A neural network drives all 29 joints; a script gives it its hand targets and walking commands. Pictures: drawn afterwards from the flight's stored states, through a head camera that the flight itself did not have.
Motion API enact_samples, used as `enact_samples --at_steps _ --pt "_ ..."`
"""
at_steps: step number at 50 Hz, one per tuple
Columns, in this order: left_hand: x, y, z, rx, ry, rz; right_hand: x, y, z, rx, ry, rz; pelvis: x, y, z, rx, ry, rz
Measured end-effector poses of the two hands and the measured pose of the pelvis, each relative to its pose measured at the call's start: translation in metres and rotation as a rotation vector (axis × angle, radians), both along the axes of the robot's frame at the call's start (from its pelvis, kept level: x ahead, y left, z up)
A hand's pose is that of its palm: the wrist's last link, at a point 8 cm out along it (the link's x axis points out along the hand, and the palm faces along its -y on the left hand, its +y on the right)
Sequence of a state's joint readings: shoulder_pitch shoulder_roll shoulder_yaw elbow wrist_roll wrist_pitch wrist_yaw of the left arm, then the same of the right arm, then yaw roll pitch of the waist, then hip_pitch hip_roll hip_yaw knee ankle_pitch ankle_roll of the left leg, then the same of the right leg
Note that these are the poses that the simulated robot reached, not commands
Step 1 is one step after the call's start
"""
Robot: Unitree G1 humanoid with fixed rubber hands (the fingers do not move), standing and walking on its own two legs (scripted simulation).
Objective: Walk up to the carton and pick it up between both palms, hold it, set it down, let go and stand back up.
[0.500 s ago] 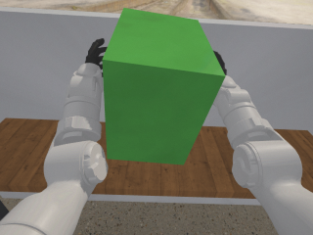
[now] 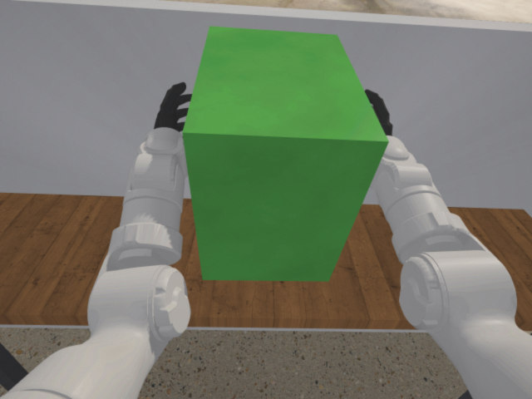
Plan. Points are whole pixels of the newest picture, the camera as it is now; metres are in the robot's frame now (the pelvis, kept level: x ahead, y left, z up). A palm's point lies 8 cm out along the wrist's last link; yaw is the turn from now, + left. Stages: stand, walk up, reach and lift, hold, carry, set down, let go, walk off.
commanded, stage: set down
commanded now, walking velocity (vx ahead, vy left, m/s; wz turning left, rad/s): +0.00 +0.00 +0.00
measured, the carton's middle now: (270, 156) +0.45 +0.02 +0.19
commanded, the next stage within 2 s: none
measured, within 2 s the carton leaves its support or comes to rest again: rests again in 1.96 s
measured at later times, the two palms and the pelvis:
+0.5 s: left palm (168, 151) +0.41 +0.18 +0.21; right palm (364, 157) +0.42 -0.13 +0.21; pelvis +0.00 -0.01 +0.00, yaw +0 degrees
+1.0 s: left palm (174, 169) +0.42 +0.17 +0.18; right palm (359, 171) +0.43 -0.13 +0.18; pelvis +0.01 -0.01 +0.00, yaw +0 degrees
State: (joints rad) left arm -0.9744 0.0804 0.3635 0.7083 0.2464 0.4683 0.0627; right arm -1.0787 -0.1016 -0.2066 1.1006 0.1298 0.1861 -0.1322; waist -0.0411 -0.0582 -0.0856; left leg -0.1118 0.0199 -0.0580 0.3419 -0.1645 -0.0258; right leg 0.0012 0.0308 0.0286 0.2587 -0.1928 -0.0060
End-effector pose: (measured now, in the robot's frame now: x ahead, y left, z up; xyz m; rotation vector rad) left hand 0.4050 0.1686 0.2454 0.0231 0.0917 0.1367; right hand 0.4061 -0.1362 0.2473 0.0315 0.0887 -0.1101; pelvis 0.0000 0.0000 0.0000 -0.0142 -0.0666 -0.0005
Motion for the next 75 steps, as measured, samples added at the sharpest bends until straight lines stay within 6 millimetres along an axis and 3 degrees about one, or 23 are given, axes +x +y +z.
enact_samples --at_steps 13,23,34,45,56,75 --pt "0.004 0.007 -0.026 -0.009 0.043 0.007 0.007 0.006 -0.03 0.004 0.036 0.013 -0.005 -0.007 0.0 0.004 0.032 0.013" --pt "0.006 0.007 -0.025 -0.01 0.033 0.02 0.013 0.006 -0.03 0.001 0.018 0.032 -0.002 -0.006 0.001 0.007 0.046 0.005" --pt "0.012 0.007 -0.062 -0.031 0.095 0.017 0.018 0.006 -0.06 -0.024 0.071 0.032 0.001 -0.005 0.001 0.008 0.062 0.001" --pt "0.017 0.007 -0.057 -0.021 0.059 0.037 0.027 0.006 -0.059 -0.03 0.03 0.06 0.008 -0.005 0.0 0.007 0.094 -0.009" --pt "0.017 0.0 -0.085 -0.032 0.126 0.036 0.027 -0.001 -0.085 -0.024 0.091 0.063 0.007 -0.008 0.001 0.012 0.097 -0.008" --pt "0.023 0.0 -0.105 -0.034 0.129 0.031 0.032 -0.002 -0.1 -0.047 0.089 0.064 0.012 -0.004 0.001 0.014 0.145 -0.026"
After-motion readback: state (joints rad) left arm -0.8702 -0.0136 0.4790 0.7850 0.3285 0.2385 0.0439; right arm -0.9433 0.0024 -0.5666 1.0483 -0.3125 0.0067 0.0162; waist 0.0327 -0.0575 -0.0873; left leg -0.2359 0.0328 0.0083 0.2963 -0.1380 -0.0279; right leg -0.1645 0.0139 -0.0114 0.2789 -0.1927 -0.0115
